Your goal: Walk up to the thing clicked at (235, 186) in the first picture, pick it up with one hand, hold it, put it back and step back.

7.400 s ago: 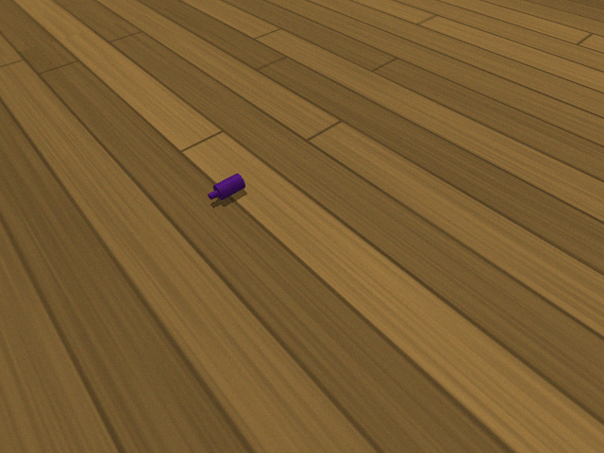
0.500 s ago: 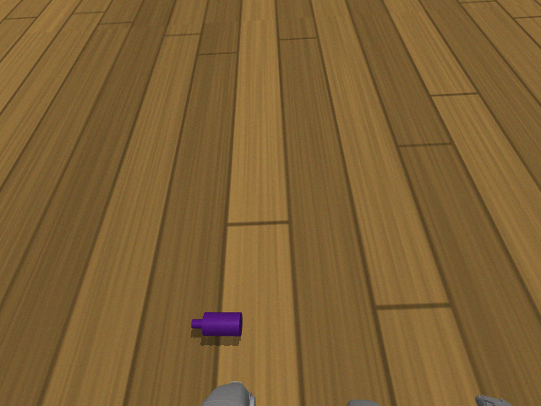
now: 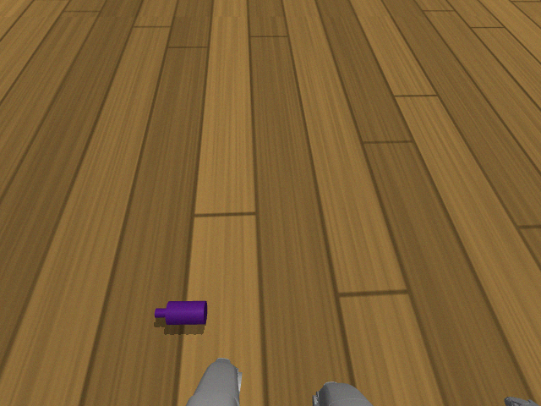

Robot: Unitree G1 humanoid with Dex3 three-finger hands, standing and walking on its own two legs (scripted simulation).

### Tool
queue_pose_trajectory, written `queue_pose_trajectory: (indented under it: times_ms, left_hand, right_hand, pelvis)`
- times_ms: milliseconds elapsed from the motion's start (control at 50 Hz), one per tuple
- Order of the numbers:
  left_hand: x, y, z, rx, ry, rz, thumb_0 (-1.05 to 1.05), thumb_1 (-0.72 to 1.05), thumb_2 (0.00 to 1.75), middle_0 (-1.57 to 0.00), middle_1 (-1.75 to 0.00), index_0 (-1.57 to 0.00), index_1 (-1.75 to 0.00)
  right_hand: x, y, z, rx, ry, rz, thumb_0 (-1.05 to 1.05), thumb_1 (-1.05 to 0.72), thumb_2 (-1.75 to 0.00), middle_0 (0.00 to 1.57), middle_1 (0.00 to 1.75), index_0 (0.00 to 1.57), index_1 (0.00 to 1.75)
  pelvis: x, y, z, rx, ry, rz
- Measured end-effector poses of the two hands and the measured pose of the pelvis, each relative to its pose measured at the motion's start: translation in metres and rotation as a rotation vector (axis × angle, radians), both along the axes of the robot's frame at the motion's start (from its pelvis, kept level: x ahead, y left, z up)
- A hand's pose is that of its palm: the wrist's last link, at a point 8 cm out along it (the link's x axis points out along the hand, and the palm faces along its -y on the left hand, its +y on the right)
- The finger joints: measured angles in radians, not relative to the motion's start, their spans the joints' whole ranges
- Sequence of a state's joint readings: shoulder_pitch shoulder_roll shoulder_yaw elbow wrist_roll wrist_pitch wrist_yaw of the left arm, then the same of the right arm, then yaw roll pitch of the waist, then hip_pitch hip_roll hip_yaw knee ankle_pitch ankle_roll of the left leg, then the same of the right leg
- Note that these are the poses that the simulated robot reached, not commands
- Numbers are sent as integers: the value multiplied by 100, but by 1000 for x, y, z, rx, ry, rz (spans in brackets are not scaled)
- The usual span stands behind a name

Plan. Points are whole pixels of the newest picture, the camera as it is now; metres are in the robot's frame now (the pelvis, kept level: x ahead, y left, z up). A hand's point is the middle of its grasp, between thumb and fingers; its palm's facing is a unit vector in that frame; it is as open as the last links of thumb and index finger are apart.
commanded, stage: walk up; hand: left
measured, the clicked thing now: (180, 312) +0.48 +0.31 -0.69
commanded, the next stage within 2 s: none
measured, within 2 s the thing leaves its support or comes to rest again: neither
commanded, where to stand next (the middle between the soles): +0.09 +0.03 m, yaw +1 degrees
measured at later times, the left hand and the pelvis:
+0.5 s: hand out of the picture +0.10 +0.40 -0.13, palm faces -0.01 -0.90 -0.43, open 7.4 cm; pelvis +0.03 +0.07 +0.02, yaw +0 degrees
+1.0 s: hand out of the picture +0.10 +0.26 -0.13, palm faces -0.06 -0.90 -0.43, open 7.4 cm; pelvis -0.02 +0.00 +0.00, yaw -1 degrees
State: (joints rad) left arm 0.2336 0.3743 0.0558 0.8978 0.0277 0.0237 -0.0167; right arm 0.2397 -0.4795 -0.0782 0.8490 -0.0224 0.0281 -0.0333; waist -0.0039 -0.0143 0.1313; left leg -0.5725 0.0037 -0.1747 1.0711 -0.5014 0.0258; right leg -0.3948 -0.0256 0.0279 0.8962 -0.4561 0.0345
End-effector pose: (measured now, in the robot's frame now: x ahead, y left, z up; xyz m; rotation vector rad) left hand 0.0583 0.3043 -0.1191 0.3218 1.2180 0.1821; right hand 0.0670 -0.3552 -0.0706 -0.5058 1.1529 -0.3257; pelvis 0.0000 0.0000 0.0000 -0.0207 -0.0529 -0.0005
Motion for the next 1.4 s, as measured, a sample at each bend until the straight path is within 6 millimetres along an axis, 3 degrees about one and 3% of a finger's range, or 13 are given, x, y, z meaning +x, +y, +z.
queue_pose_trajectory:
  times_ms: [100,240,320,380,480,700,820,920,1020,1140,1220,1300,1400]
  left_hand:
    - [-20,9,29,63,-14,34,1,90,89,-21,-30,-21,-30]
    - [-50,84,65,201,18,84,0,89,89,-21,-30,-21,-30]
    - [-50,131,57,233,77,98,1,90,89,-20,-30,-21,-30]
    - [-30,144,48,218,95,105,1,90,89,-20,-29,-20,-30]
    - [22,136,31,124,24,45,1,90,89,-20,-29,-20,-29]
    - [85,55,-6,-33,-71,-58,0,90,89,-20,-29,-20,-30]
    - [82,5,-8,-27,-101,-97,0,90,89,-20,-29,-20,-30]
    - [56,-14,5,11,-78,-94,0,90,89,-20,-30,-21,-30]
    - [26,7,32,128,-101,-58,0,90,89,-21,-30,-21,-30]
    - [-27,72,67,263,-99,7,0,89,89,-21,-30,-21,-30]
    - [-52,120,68,288,-49,50,0,89,89,-20,-30,-21,-30]
    - [-51,138,59,247,9,61,1,90,89,-20,-29,-20,-30]
    - [-24,127,43,124,5,25,1,90,89,-20,-29,-20,-30]
  right_hand:
    - [-1,24,-19,114,58,42,1,-91,-90,20,30,20,30]
    - [28,75,-25,216,54,94,1,-91,-90,21,30,20,30]
    - [50,103,-24,187,-43,97,1,-90,-90,21,30,21,30]
    - [50,118,-17,161,-68,82,1,-90,-90,21,30,21,30]
    - [31,113,12,50,-44,39,1,-90,-90,21,30,21,30]
    - [-19,31,50,-160,33,-26,1,-90,-90,21,30,21,30]
    - [-28,-12,19,-110,19,-22,1,-90,-90,21,30,21,30]
    - [-23,-5,-16,8,7,-63,1,-91,-90,21,30,20,30]
    - [-22,25,-41,140,35,8,1,-91,-90,21,30,20,30]
    - [-21,65,-51,246,44,59,1,-91,-90,21,30,21,30]
    - [-28,85,-44,224,-2,55,1,-90,-90,21,30,21,30]
    - [-59,94,-27,158,-2,2,1,-90,-90,21,30,21,30]
    - [-97,82,13,31,80,-71,1,-90,-90,21,30,21,30]
  pelvis:
    - [2,9,11,4,10,24]
    - [17,42,18,12,24,32]
    - [28,70,7,45,10,12]
    - [33,79,9,30,4,12]
    - [35,76,17,28,-7,3]
    - [16,41,10,17,1,-19]
    - [4,6,-8,-8,4,-47]
    - [-9,-3,-5,7,-2,-41]
    - [-23,5,0,11,5,-17]
    - [-30,30,3,32,11,16]
    - [-27,58,0,61,8,18]
    - [-23,69,8,59,-12,1]
    - [-17,63,22,46,-36,2]
